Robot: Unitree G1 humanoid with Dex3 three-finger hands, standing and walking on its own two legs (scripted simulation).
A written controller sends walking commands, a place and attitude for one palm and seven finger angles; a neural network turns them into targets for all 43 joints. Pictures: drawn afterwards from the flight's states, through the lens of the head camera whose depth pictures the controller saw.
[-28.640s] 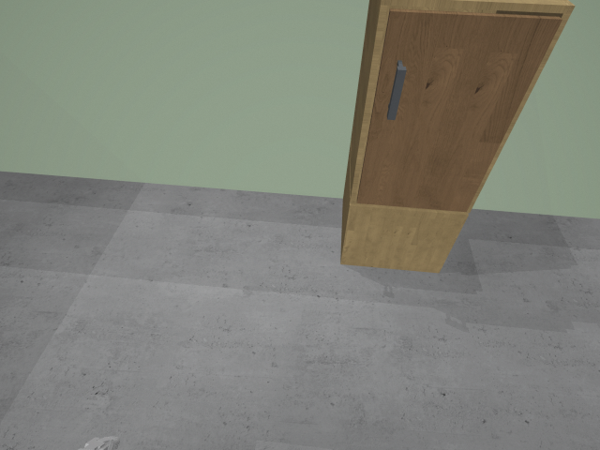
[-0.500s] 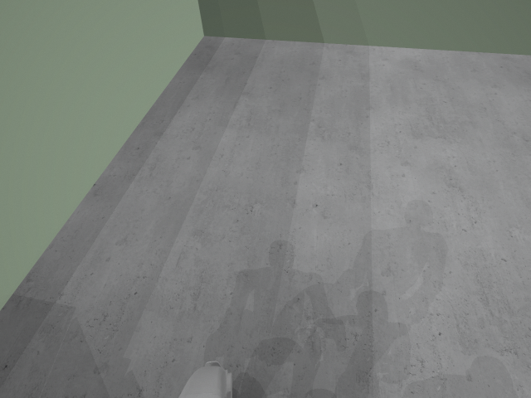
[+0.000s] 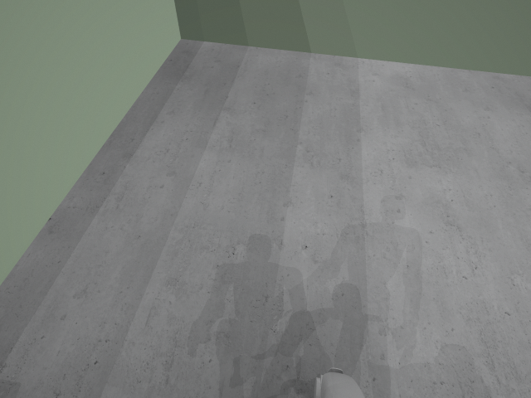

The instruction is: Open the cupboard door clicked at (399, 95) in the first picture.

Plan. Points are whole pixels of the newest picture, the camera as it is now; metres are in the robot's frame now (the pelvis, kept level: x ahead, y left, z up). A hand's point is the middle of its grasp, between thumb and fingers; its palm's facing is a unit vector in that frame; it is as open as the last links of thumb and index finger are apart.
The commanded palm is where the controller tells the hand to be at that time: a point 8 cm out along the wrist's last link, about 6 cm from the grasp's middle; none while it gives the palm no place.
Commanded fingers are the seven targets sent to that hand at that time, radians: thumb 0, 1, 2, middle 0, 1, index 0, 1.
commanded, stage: walk to a spot facing it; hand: left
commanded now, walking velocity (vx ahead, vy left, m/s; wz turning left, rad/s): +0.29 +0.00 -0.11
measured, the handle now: out of the picture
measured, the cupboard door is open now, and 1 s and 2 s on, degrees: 50 50 50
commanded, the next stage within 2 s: turn to face it in 0.04 s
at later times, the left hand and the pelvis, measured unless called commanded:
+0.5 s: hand (218, 309) +0.30 +0.11 -0.16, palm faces +0.19 -0.97 -0.17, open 7.0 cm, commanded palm none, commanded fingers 0.00 0.90 0.90 -0.20 -0.30 -0.20 -0.30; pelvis +0.20 -0.07 -0.01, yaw +11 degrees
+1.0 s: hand (188, 330) +0.26 +0.16 -0.16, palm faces +0.43 -0.85 -0.31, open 7.4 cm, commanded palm none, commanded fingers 0.00 0.90 0.90 -0.20 -0.30 -0.20 -0.30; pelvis +0.27 -0.08 -0.01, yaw +26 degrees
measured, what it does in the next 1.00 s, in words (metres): walks ahead, turning left: right foot, then left foot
